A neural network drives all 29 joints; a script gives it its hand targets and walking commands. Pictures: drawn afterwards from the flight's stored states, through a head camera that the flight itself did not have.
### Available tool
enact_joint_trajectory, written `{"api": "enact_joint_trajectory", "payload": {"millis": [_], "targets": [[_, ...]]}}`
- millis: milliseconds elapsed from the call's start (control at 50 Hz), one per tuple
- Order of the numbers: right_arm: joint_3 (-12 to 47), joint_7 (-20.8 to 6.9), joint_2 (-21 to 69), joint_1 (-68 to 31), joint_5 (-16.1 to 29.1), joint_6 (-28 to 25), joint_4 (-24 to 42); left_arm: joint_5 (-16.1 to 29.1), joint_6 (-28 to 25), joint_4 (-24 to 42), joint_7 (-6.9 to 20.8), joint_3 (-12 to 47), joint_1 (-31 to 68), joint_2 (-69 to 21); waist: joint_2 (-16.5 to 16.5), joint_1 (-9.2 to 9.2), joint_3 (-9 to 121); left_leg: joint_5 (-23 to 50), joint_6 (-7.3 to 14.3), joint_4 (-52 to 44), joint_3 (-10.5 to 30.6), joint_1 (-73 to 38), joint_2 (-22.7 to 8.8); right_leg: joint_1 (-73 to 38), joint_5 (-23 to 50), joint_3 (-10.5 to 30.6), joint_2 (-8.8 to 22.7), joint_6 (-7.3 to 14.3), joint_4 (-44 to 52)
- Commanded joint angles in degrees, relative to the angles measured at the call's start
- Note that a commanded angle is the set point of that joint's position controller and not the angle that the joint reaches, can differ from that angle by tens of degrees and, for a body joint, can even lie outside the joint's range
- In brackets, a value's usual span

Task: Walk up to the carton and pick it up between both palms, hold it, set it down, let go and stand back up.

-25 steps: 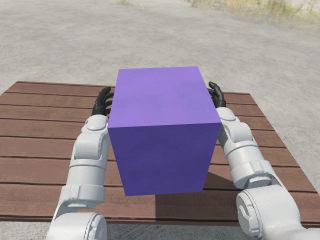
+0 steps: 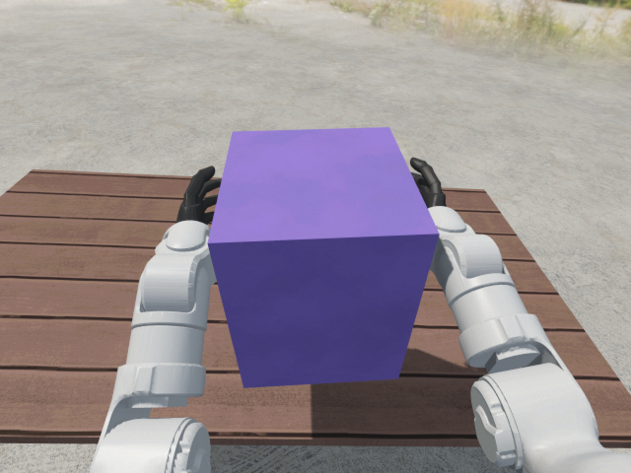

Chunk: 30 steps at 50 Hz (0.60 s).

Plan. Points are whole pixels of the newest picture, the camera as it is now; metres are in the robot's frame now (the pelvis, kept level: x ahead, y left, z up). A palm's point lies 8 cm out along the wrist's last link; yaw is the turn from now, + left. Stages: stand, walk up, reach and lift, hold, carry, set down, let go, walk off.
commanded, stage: hold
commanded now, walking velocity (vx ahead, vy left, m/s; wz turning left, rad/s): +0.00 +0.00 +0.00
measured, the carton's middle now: (316, 257) +0.36 -0.01 +0.15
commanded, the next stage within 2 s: none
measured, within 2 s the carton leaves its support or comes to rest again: neither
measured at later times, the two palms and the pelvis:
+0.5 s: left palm (193, 226) +0.36 +0.14 +0.20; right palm (430, 211) +0.38 -0.15 +0.21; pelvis +0.00 +0.00 +0.00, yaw +0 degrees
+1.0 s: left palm (192, 225) +0.36 +0.14 +0.20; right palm (430, 210) +0.38 -0.15 +0.22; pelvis +0.00 +0.00 +0.00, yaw +0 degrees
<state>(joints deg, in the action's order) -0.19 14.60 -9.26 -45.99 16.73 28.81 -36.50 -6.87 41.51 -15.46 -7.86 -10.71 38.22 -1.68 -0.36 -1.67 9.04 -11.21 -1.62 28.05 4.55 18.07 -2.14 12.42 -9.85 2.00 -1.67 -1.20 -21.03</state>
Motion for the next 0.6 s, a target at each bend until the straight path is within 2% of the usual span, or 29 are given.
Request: {"api": "enact_joint_trajectory", "payload": {"millis": [0,20,40,60,100,120,140,160,180,200,220,240,260,280,300,320,340,360,380,400,420,440,460,480,500,520,540,560,580], "targets": [[22.12,-6.22,48.65,-55.51,10.83,-1.48,29.79,10.16,-4.40,16.07,8.63,29.71,55.24,-38.46,1.34,-1.48,31.43,11.47,0.41,-5.19,-1.12,-20.61,5.03,-7.65,8.39,-2.22,-3.66,-2.86,4.41],[22.89,-6.23,48.55,-55.38,11.45,-1.30,29.89,10.10,-4.16,16.84,8.73,29.74,55.10,-38.72,1.96,-1.59,31.08,13.28,0.39,-4.91,-1.27,-21.24,5.06,-7.33,10.38,-2.02,-3.64,-3.04,4.00],[22.32,-6.04,49.31,-54.52,11.64,-0.85,28.56,9.67,-4.04,16.95,8.83,29.01,54.99,-38.19,2.67,-0.84,30.32,12.91,0.42,-5.08,-1.42,-20.92,5.13,-6.87,9.37,-1.77,-3.41,-3.00,4.41],[21.41,-6.06,47.50,-55.07,10.80,-0.60,28.74,9.11,-3.20,13.77,8.97,29.31,52.67,-38.62,2.00,-1.80,28.34,11.98,-0.17,-5.41,-1.12,-20.06,4.85,-6.57,8.44,-2.04,-3.64,-2.67,4.33],[22.26,-6.24,47.87,-55.64,11.09,-0.74,29.96,8.68,-2.96,13.63,9.01,28.59,52.92,-38.75,2.27,-1.07,30.05,12.04,0.32,-5.30,-1.28,-21.14,4.98,-7.34,8.12,-2.26,-3.64,-2.74,4.63],[22.85,-6.41,48.08,-58.75,11.52,-0.79,31.36,9.51,-3.29,14.24,8.94,28.54,54.36,-38.79,0.84,-0.24,30.35,11.77,0.84,-5.32,-1.27,-20.46,4.76,-7.10,8.07,-2.10,-3.57,-2.91,4.42],[20.78,-6.45,47.56,-55.99,10.97,-0.33,27.55,10.06,-3.61,17.01,8.82,28.99,57.49,-38.32,3.40,-1.32,29.69,10.38,-0.27,-5.66,-1.11,-20.76,4.47,-5.47,6.38,-2.41,-3.49,-2.51,4.24],[22.55,-6.44,48.51,-57.88,11.83,-0.97,32.42,11.09,-3.50,18.32,8.48,30.71,55.68,-39.57,2.54,-0.70,33.96,13.54,0.03,-4.44,-1.57,-21.47,4.72,-7.21,9.53,-1.85,-3.80,-2.63,3.97],[22.25,-6.33,48.85,-56.28,11.36,-0.43,29.64,10.36,-3.53,17.66,8.70,29.40,56.76,-38.33,2.23,-1.58,31.88,13.05,0.03,-4.62,-1.49,-20.26,5.28,-7.92,10.17,-2.15,-3.60,-2.92,3.84],[22.02,-6.25,48.88,-57.38,11.70,-0.54,30.31,10.46,-3.08,16.64,8.65,30.05,56.31,-38.93,2.31,-1.90,31.84,11.90,-0.06,-4.74,-1.11,-20.45,5.03,-7.01,9.05,-2.24,-3.61,-2.79,3.92],[24.20,-6.56,50.21,-60.47,12.72,-1.25,35.28,10.78,-3.32,16.36,8.45,30.51,54.22,-40.52,0.59,0.16,35.20,14.72,0.63,-4.31,-1.56,-20.67,5.10,-8.11,11.00,-2.38,-4.06,-3.05,3.39],[23.68,-6.34,48.72,-56.59,12.39,-0.32,30.92,11.48,-3.48,18.13,8.22,31.73,56.20,-40.22,2.23,-1.49,34.13,15.12,-0.10,-4.08,-1.03,-21.43,4.84,-7.04,11.36,-2.09,-4.02,-2.76,3.17],[22.90,-6.36,48.06,-56.60,11.75,-0.52,32.12,11.42,-3.01,16.39,8.33,32.32,54.29,-40.97,2.20,-2.27,34.11,14.81,-0.36,-3.98,-0.71,-22.69,4.73,-6.86,10.60,-2.18,-4.21,-2.35,3.70],[21.93,-6.32,47.27,-55.93,11.84,-0.34,29.95,10.29,-3.11,16.36,8.51,31.20,54.33,-40.12,3.06,-1.97,31.33,13.17,-0.87,-5.01,-0.41,-22.44,4.37,-4.99,7.83,-2.48,-4.19,-2.12,4.37],[22.40,-6.17,47.40,-53.43,11.79,0.11,30.31,10.38,-2.78,16.99,8.44,31.63,53.06,-39.72,3.29,-2.03,31.22,14.83,-0.60,-4.43,-0.72,-22.22,4.59,-6.59,10.07,-2.25,-4.12,-2.12,3.87],[21.05,-6.32,46.66,-53.93,11.08,0.47,26.85,8.68,-2.17,13.19,8.68,29.04,53.29,-38.88,2.58,-1.45,27.05,10.90,-0.42,-5.39,-1.06,-19.60,4.89,-5.61,6.08,-2.02,-3.73,-2.37,4.73],[21.39,-6.22,47.74,-53.26,10.92,0.58,26.87,9.10,-2.83,17.94,8.91,29.05,55.75,-38.63,2.00,-2.05,29.44,12.18,-0.14,-4.99,-1.30,-20.91,4.64,-6.99,8.09,-2.08,-3.85,-2.52,4.16],[22.34,-6.43,48.70,-54.79,11.90,0.31,28.14,9.03,-2.96,18.05,8.75,29.09,56.12,-37.97,2.74,-0.62,31.19,12.56,0.02,-5.04,-1.21,-21.12,5.02,-6.92,8.49,-1.94,-3.61,-2.54,4.00],[21.45,-6.35,47.09,-53.75,11.67,0.52,26.44,8.11,-2.22,14.40,8.86,27.54,53.46,-37.81,2.27,-0.90,28.80,11.44,0.14,-5.27,-1.40,-20.07,5.09,-7.24,7.51,-1.78,-3.65,-2.48,4.60],[19.98,-6.43,46.89,-53.14,11.15,0.57,25.26,8.26,-2.43,15.44,8.86,28.00,54.88,-37.96,3.66,-1.51,29.25,11.40,-0.30,-5.46,-1.06,-20.93,4.64,-6.16,7.09,-2.14,-3.66,-2.03,4.33],[21.34,-6.30,47.37,-54.69,11.44,0.15,29.14,9.62,-2.64,17.44,9.09,29.35,54.67,-39.00,1.98,-1.75,31.43,12.72,-0.23,-4.98,-1.25,-21.03,4.53,-6.88,7.90,-2.19,-4.12,-2.14,4.00],[22.06,-6.51,48.43,-55.21,12.14,-0.18,29.60,10.32,-3.14,19.52,8.71,30.39,55.90,-38.92,2.10,-1.09,33.99,14.30,-0.54,-4.45,-1.17,-21.76,4.59,-7.48,9.89,-2.37,-4.23,-2.10,3.58],[21.26,-6.46,47.20,-55.14,12.05,0.18,28.53,9.33,-2.47,15.58,8.85,29.17,53.97,-39.01,2.90,-1.40,30.21,12.22,-0.37,-4.94,-1.27,-20.91,4.73,-6.72,7.75,-2.08,-4.08,-2.31,4.29],[21.33,-6.46,47.02,-57.88,11.58,-0.24,30.30,9.64,-2.46,14.65,8.73,29.96,54.38,-39.91,2.15,-1.84,30.23,12.64,-0.42,-5.14,-1.54,-20.69,4.83,-6.06,8.25,-2.53,-4.19,-2.59,4.18],[22.08,-6.52,48.02,-57.09,12.00,-0.11,30.92,11.22,-3.05,18.21,8.77,31.04,56.16,-40.26,2.63,-1.72,32.63,13.53,-0.47,-4.37,-1.46,-21.74,4.71,-7.01,9.41,-2.36,-4.00,-2.56,3.56],[21.71,-6.30,47.51,-55.48,11.61,-0.05,30.24,10.85,-3.11,19.35,8.61,31.45,56.27,-39.01,2.87,-2.25,33.07,13.26,-0.55,-4.43,-1.30,-21.38,4.85,-6.88,9.51,-1.83,-3.86,-2.47,3.82],[22.43,-6.51,49.02,-58.03,12.44,-0.46,32.15,10.96,-3.37,19.86,8.37,31.23,58.92,-40.05,3.52,-1.51,35.11,13.70,-0.36,-4.07,-1.19,-21.92,4.84,-7.38,9.44,-1.92,-3.83,-2.46,3.28],[21.88,-6.35,47.83,-53.53,12.43,0.68,27.03,9.54,-2.61,18.07,8.21,29.72,55.54,-38.80,3.63,-1.88,31.57,14.07,-0.32,-4.40,-1.25,-21.81,4.88,-6.38,9.25,-1.98,-3.98,-2.28,3.61],[22.63,-6.40,48.56,-55.96,12.42,0.00,30.73,9.74,-2.62,18.65,8.40,30.37,55.48,-39.05,2.79,-1.26,32.25,14.30,-0.47,-4.43,-1.20,-21.28,4.87,-7.69,9.81,-2.43,-4.14,-2.41,3.24]]}}
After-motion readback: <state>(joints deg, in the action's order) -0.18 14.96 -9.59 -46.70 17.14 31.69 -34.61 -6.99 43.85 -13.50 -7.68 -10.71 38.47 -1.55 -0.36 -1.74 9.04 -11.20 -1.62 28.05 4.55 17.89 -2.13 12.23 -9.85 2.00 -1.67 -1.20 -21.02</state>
